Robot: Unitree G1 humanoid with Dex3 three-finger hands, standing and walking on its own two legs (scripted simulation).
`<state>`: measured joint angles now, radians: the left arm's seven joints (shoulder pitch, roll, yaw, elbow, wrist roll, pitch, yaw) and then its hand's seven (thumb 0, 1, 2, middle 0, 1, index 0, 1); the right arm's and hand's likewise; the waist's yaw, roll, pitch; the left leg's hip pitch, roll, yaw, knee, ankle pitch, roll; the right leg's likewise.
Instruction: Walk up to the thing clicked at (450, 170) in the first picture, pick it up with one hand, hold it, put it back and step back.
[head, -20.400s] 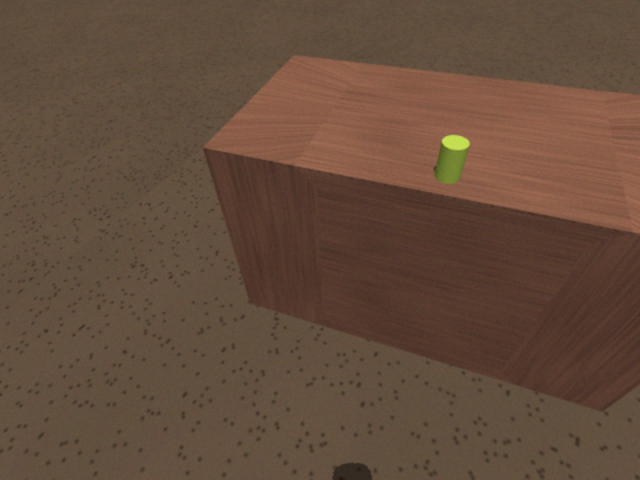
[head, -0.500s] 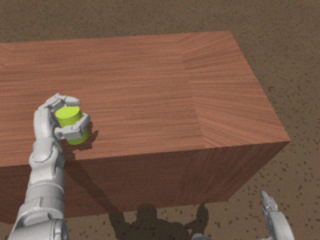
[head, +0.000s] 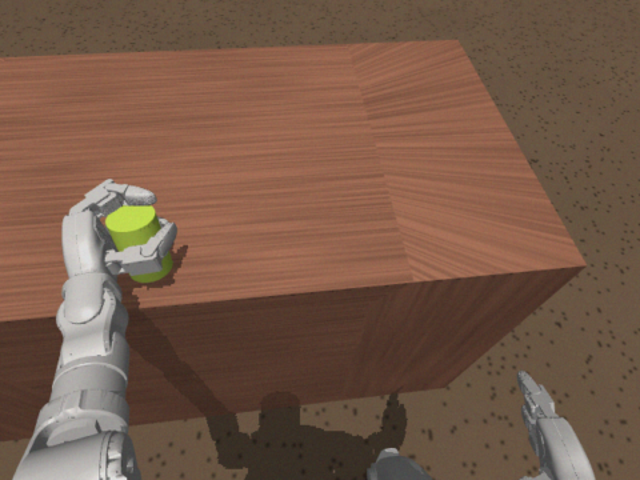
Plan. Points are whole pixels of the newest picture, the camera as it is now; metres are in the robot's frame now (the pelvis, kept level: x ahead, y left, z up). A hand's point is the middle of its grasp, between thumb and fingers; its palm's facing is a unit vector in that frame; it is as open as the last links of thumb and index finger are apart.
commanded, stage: loosen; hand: left
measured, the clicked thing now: (141, 243) +0.44 +0.22 +0.03
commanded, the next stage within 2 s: open in 0.12 s
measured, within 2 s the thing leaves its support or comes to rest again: rests again in 0.50 s
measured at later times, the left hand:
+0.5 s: hand (142, 231) +0.44 +0.21 +0.05, palm faces +0.20 -0.98 +0.00, open 11.6 cm
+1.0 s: hand (75, 191) +0.45 +0.26 +0.12, palm faces +0.26 -0.96 -0.03, open 17.4 cm
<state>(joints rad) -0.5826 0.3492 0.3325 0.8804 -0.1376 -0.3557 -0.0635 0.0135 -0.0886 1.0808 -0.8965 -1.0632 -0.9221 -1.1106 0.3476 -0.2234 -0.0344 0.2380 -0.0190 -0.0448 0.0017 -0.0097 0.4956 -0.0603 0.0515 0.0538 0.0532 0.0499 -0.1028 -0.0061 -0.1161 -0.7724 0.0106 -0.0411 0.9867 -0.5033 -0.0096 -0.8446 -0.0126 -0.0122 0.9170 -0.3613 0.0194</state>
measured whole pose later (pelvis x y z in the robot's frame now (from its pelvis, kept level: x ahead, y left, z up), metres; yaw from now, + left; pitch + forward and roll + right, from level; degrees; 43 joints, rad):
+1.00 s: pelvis +0.00 +0.00 +0.00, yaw +0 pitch +15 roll -1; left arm -0.63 0.47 0.43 0.81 -0.13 -0.27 -0.10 -0.02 -0.58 0.08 -0.09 -0.09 -0.10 -0.08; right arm 0.39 -0.26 -0.05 0.15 0.00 0.02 -0.02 -0.01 0.52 -0.05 0.05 0.05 0.06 0.05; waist -0.10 -0.01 -0.13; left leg -0.71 0.01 -0.04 0.96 -0.51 -0.01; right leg -0.79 -0.01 -0.01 0.90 -0.37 0.02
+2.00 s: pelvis +0.02 +0.00 +0.04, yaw +1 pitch +4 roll -1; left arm 0.51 0.33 0.26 -0.31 -0.08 -0.02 0.04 -0.01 -0.53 0.01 -0.07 -0.05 -0.07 -0.04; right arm 0.38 -0.24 -0.12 0.34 0.05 -0.01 -0.04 -0.01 0.51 -0.06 0.06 0.06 0.06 0.05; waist 0.05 0.05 -0.08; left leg -0.37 0.00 -0.05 0.73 -0.44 -0.01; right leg -0.45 -0.03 -0.03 0.71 -0.33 0.02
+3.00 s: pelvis +0.01 -0.01 +0.02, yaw +1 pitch +7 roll +0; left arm 0.42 0.20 0.00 0.21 -0.02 -0.04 0.05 -0.01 -0.54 0.05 -0.05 -0.06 -0.06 -0.05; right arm 0.38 -0.20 0.00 0.26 0.02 -0.06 -0.07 0.01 -0.78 -0.83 0.19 0.29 0.19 0.28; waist -0.01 -0.02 -0.06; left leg -0.52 -0.01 -0.04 0.87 -0.48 -0.01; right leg -0.61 -0.03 -0.01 0.85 -0.37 0.02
